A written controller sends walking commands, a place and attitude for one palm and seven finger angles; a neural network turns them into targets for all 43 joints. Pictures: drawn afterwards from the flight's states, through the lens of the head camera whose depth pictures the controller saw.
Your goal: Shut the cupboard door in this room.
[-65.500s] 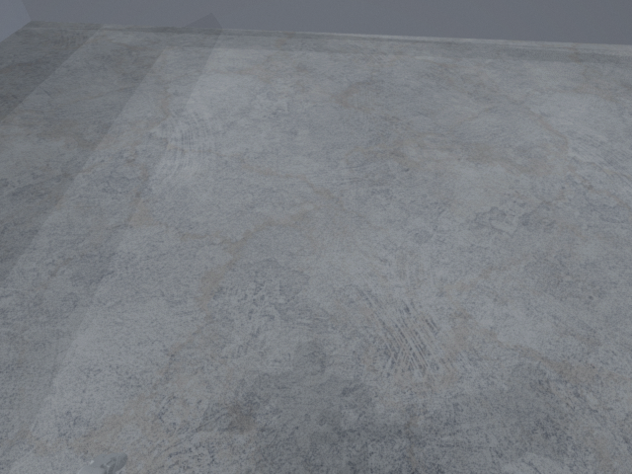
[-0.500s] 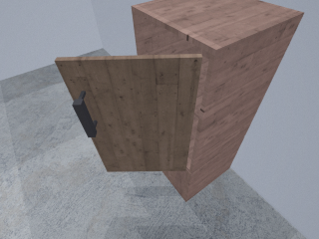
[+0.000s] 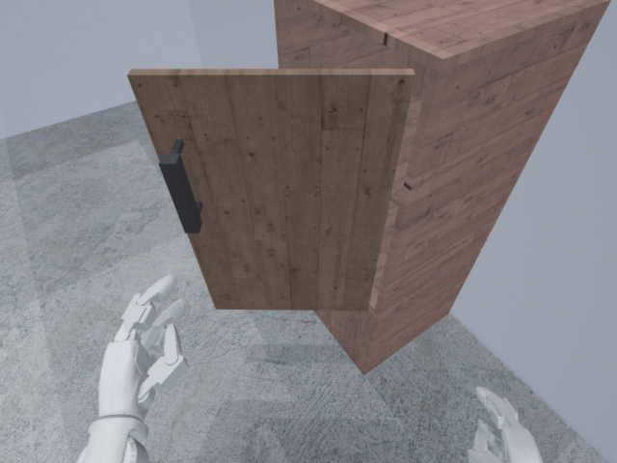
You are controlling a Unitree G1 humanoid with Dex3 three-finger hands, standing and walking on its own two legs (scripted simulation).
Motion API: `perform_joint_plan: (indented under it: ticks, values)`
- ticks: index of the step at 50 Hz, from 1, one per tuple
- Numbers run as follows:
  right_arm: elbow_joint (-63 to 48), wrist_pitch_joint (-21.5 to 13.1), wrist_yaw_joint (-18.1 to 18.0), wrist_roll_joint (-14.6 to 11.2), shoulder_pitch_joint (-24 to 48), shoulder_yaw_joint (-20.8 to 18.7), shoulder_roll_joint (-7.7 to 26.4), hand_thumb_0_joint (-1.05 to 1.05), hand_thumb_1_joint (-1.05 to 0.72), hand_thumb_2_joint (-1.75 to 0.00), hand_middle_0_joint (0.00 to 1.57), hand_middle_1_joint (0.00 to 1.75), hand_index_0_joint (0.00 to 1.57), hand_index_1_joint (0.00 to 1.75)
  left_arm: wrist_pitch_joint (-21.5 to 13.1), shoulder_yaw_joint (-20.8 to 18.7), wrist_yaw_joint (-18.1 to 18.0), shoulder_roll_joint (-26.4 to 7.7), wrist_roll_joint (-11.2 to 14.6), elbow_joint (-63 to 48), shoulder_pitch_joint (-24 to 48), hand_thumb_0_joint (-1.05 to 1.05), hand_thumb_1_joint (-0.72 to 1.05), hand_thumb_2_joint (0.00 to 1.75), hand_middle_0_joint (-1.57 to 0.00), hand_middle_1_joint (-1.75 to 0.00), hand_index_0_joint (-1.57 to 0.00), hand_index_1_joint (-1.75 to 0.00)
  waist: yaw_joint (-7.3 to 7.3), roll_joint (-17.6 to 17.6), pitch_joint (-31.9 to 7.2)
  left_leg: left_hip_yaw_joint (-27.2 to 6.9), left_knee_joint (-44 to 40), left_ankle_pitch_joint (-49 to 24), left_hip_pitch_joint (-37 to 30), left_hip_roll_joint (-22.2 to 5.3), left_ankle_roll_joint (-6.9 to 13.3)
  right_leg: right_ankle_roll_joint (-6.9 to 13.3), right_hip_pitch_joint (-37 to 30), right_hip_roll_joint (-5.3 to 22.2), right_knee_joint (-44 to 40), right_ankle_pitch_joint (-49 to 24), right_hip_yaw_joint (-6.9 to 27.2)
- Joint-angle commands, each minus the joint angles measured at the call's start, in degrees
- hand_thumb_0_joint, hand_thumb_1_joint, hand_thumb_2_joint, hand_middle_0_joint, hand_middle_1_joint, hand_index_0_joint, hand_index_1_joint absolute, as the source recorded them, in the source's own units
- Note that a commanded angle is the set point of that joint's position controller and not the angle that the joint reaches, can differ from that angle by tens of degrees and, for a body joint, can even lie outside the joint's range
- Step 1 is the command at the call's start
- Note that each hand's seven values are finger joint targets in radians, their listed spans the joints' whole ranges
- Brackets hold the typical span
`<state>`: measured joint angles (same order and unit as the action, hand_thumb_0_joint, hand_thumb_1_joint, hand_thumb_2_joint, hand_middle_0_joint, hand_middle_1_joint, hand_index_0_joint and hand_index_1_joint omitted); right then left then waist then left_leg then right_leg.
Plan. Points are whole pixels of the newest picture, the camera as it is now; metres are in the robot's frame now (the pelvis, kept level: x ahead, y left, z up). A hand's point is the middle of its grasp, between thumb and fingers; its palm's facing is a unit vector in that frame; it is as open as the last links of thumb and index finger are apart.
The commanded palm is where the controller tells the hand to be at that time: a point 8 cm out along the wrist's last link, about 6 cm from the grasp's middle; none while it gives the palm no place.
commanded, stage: raise the hand and make a fist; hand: left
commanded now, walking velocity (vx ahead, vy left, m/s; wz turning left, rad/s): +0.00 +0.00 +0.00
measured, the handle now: (186, 187) +0.50 +0.21 +0.09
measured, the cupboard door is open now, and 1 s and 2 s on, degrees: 55 55 55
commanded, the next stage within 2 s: bring the fist close to the handle in 1.66 s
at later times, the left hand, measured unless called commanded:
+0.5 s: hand (187, 418) +0.19 +0.15 +0.00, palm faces -0.13 -0.99 +0.02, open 4.5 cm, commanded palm +0.16 +0.24 +0.02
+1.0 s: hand (114, 365) +0.22 +0.22 +0.08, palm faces +0.12 -0.99 -0.05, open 3.1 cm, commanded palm +0.19 +0.26 +0.07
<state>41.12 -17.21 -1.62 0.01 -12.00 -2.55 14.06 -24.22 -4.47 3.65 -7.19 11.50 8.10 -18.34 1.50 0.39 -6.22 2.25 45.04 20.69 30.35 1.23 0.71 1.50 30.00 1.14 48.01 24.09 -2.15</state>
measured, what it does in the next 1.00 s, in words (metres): stands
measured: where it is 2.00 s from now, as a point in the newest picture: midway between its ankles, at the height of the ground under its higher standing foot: outside the picture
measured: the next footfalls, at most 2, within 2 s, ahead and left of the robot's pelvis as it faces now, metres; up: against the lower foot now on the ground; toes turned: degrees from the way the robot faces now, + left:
none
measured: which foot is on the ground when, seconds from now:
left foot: down 0.00-1.00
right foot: down 0.00-1.00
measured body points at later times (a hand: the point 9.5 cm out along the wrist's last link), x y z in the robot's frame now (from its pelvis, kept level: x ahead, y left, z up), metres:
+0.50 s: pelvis -0.04 +0.02 -0.04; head +0.00 +0.01 +0.40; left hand +0.19 +0.21 +0.01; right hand +0.13 -0.19 -0.13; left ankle +0.02 +0.11 -0.70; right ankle +0.00 -0.10 -0.70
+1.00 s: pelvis +0.01 +0.03 -0.02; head +0.04 +0.03 +0.43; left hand +0.20 +0.28 +0.08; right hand +0.21 -0.19 -0.08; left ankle +0.02 +0.11 -0.70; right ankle +0.00 -0.10 -0.70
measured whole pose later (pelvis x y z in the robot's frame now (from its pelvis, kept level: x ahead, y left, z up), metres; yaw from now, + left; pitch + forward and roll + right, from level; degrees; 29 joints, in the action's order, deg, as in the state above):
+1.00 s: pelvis +0.01 +0.03 -0.02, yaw +1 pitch +9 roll -2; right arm 26.6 -11.8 -2.7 -1.1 -14.2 2.1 12.5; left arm -16.6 -9.1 8.1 -13.6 15.8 -13.1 -24.9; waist -1.7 1.6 -6.7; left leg -0.1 56.5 26.6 39.3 0.5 2.4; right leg 0.2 35.4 0.3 53.5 27.4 -4.2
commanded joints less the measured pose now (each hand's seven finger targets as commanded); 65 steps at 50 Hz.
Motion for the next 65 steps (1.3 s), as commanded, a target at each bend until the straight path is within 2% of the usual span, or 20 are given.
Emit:
perform_joint_plan:
  ticks: [1,4,6,9,12,15,20,22,24,27,32,35,37,40,42,46,50,55,60,65]
  values:
    - [-13.45,-1.45,2.51,-0.18,4.00,-3.38,6.23,0.00,-0.90,-0.90,0.20,0.30,0.20,0.30,-11.33,-3.48,13.31,-3.46,2.47,3.56,-22.19,0.00,0.90,0.90,-0.44,-0.56,-0.44,-0.56,-6.72,-11.73,-4.56,-0.77,6.63,-7.31,10.72,1.58,-1.65,-0.27,2.14,1.17,2.59,-16.69,3.06]
    - [-20.30,0.33,1.95,-0.81,6.90,-2.35,6.69,0.00,-0.90,-0.90,0.20,0.30,0.20,0.30,-7.41,-4.99,12.92,-9.46,1.94,-10.25,-10.13,0.00,0.90,0.90,-0.49,-0.62,-0.49,-0.62,-7.04,3.97,-7.73,0.72,7.87,0.03,12.05,1.84,-0.29,0.97,7.89,0.36,3.96,0.55,3.33]
    - [-22.02,0.81,1.28,-0.55,6.05,-1.95,6.34,0.00,-0.90,-0.90,0.20,0.30,0.20,0.30,-7.05,-5.99,8.58,-11.75,1.43,-20.29,-1.27,0.00,0.90,0.90,-0.53,-0.66,-0.53,-0.66,-5.28,7.43,-9.54,-1.58,8.30,6.32,12.88,0.58,0.34,0.83,12.69,-0.13,3.70,9.76,4.11]
    - [-21.84,0.10,0.33,-0.18,4.36,-0.95,5.17,0.00,-0.90,-0.90,0.20,0.30,0.20,0.30,-12.29,-3.05,2.81,-10.22,1.01,-36.36,8.55,0.00,0.90,0.90,-0.58,-0.72,-0.58,-0.72,-1.83,10.31,-13.46,-4.72,10.10,9.80,9.81,-0.55,1.06,0.95,17.06,-1.46,5.77,9.16,3.28]
    - [-20.13,-1.20,-0.84,-0.31,2.85,0.01,6.09,0.00,-0.90,-0.90,0.20,0.30,0.20,0.30,-14.87,3.73,2.98,-6.68,1.30,-38.81,8.37,0.00,0.90,0.90,-0.64,-0.78,-0.64,-0.78,1.74,6.07,-11.84,-6.97,11.12,12.72,10.75,-1.49,1.28,0.82,20.67,-2.42,6.80,9.84,2.35]
    - [-19.34,-1.55,-1.97,-0.94,1.78,0.99,7.40,0.00,-0.90,-0.90,0.20,0.30,0.20,0.30,-9.94,6.34,6.76,-7.13,1.23,-31.00,5.43,0.00,0.90,0.90,-0.69,-0.84,-0.69,-0.84,3.32,3.50,-7.84,-7.78,10.96,15.52,13.68,-1.46,1.50,0.28,19.47,-2.50,4.13,12.30,2.51]
    - [-22.99,2.63,-2.88,-3.55,2.30,1.29,7.43,0.00,-0.90,-0.90,0.20,0.30,0.20,0.30,12.18,0.15,10.34,-11.49,0.77,-16.09,-7.03,0.00,0.90,0.90,-0.79,-0.94,-0.79,-0.94,-2.83,-3.01,-5.34,-6.55,4.82,17.29,16.00,-0.59,1.13,-0.48,10.41,-1.10,-2.58,18.37,3.77]
    - [-25.25,4.16,-3.26,-3.67,3.88,1.60,6.53,0.00,-0.90,-0.90,0.20,0.30,0.20,0.30,16.56,-4.67,8.16,-13.21,2.90,-22.73,-6.03,0.00,0.90,0.90,-0.82,-0.98,-0.82,-0.98,-5.05,-3.56,-8.15,-5.72,2.79,14.13,13.07,-0.21,0.84,-0.70,5.88,-0.50,-3.56,17.67,3.27]
    - [-25.12,4.47,-3.64,-2.82,3.65,1.82,5.01,0.00,-0.90,-0.90,0.20,0.30,0.20,0.30,15.70,-8.63,3.21,-12.89,4.70,-28.94,-4.60,0.00,0.90,0.90,-0.86,-1.02,-0.86,-1.02,-5.68,-3.41,-8.61,-5.06,2.95,10.13,11.71,-0.35,0.57,-0.51,4.47,-0.99,-3.46,15.01,2.39]
    - [-23.32,3.04,-3.07,-1.47,1.37,2.00,4.33,0.00,-0.90,-0.90,0.20,0.30,0.20,0.30,6.88,-10.38,-2.76,-12.64,4.63,-34.49,-2.74,0.00,0.90,0.90,-0.92,-1.08,-0.92,-1.08,-5.29,0.21,-9.31,-5.62,3.02,1.64,8.29,-1.28,0.39,0.55,5.26,-2.24,0.41,3.54,-0.55]
    - [-19.64,-0.17,-0.98,-0.22,-0.79,1.24,6.28,0.00,-0.90,-0.90,0.20,0.30,0.20,0.30,-4.66,0.62,2.00,-7.81,1.33,-30.77,-2.65,0.00,0.90,0.90,-1.01,-1.18,-1.01,-1.18,-0.36,5.35,-7.45,-6.35,6.12,-2.01,6.96,-1.98,0.14,0.62,12.75,-2.29,4.59,-1.83,-1.70]
    - [-20.21,-0.68,-1.33,-1.56,-1.98,0.58,7.91,0.00,-0.90,-0.90,0.20,0.30,0.20,0.30,-0.62,3.50,8.30,-6.88,2.37,-26.19,-6.76,0.00,0.90,0.90,-1.06,-1.24,-1.06,-1.24,0.33,3.55,-7.17,-6.98,4.54,0.53,6.63,-1.85,0.63,0.39,10.50,-2.29,1.82,-1.15,-1.14]
    - [-21.08,-0.29,-2.07,-2.41,-2.36,-0.02,8.27,0.00,-0.90,-0.90,0.20,0.30,0.20,0.30,3.84,-0.21,10.12,-10.84,3.12,-26.88,-7.22,0.00,0.90,0.90,-1.10,-1.28,-1.10,-1.28,-0.68,0.82,-9.03,-6.57,3.42,0.64,6.18,-1.42,0.89,-0.02,7.03,-2.01,-0.46,-1.23,-0.45]
    - [-21.77,1.17,-2.99,-2.20,-1.32,-0.01,7.42,0.00,-0.90,-0.90,0.20,0.30,0.20,0.30,7.37,-9.98,7.71,-17.56,3.89,-31.91,-6.03,0.00,0.90,0.90,-1.15,-1.34,-1.15,-1.34,-3.84,1.64,-13.66,-6.44,1.80,-5.18,2.99,-1.28,0.64,0.26,1.86,-2.45,0.59,-6.81,-1.42]
    - [-22.53,1.95,-3.01,-1.95,-1.21,0.54,5.93,0.00,-0.90,-0.90,0.20,0.30,0.20,0.30,6.47,-10.78,5.25,-15.21,5.33,-36.45,-5.14,0.00,0.90,0.90,-1.19,-1.38,-1.19,-1.38,-4.56,3.79,-14.28,-6.18,1.24,-11.39,-0.34,-1.41,-0.04,0.44,0.33,-2.62,1.59,-12.36,-2.37]
    - [-21.42,2.69,-2.11,-1.41,-2.17,1.26,5.58,0.00,-0.90,-0.90,0.20,0.30,0.20,0.30,3.37,-8.21,2.98,-11.63,5.63,-35.58,-3.44,0.00,0.90,0.90,-1.26,-1.46,-1.26,-1.46,-2.78,4.07,-10.79,-6.07,2.33,-17.69,-2.06,-1.82,-0.61,0.31,2.04,-3.15,1.69,-16.99,-2.89]
    - [-20.82,3.30,-1.43,-2.08,-2.94,1.31,7.18,0.00,-0.90,-0.90,0.20,0.30,0.20,0.30,6.43,-1.11,7.86,-8.03,3.82,-27.00,-3.54,0.00,0.90,0.90,-1.30,-1.50,-1.30,-1.50,-0.10,1.92,-4.79,-6.33,1.45,-12.60,-0.49,-2.26,-0.16,-0.08,4.07,-3.06,-0.79,-13.76,-2.64]
    - [-22.16,3.85,-2.48,-2.64,-1.54,1.67,7.74,0.00,-0.90,-0.90,0.20,0.30,0.20,0.30,12.44,-8.16,10.97,-16.98,4.13,-28.43,0.12,0.00,0.90,0.90,-1.30,-1.50,-1.30,-1.50,-2.21,1.72,-7.94,-5.93,-0.77,-10.11,-1.32,-1.49,0.50,0.14,-1.71,-2.50,-3.63,-13.83,-1.55]
    - [-21.60,3.69,-2.95,-2.18,-0.20,2.59,6.00,0.00,-0.90,-0.90,0.20,0.30,0.20,0.30,8.00,-15.45,7.43,-19.15,7.83,-34.97,5.06,0.00,0.90,0.90,-1.30,-1.50,-1.30,-1.50,-4.15,3.58,-11.36,-5.10,-1.58,-13.08,-4.52,-1.09,0.02,0.39,-5.36,-2.75,-4.00,-16.53,-1.32]
    - [-19.53,2.42,-2.12,-2.71,-0.37,2.59,6.91,0.00,-0.90,-0.90,0.20,0.30,0.20,0.30,8.15,-6.69,9.62,-11.06,7.47,-24.71,2.99,0.00,0.90,0.90,-1.30,-1.50,-1.30,-1.50,-1.50,1.77,-3.73,-5.12,-2.36,-9.01,-2.52,-1.26,0.24,0.00,-2.07,-2.58,-6.17,-13.11,-1.38]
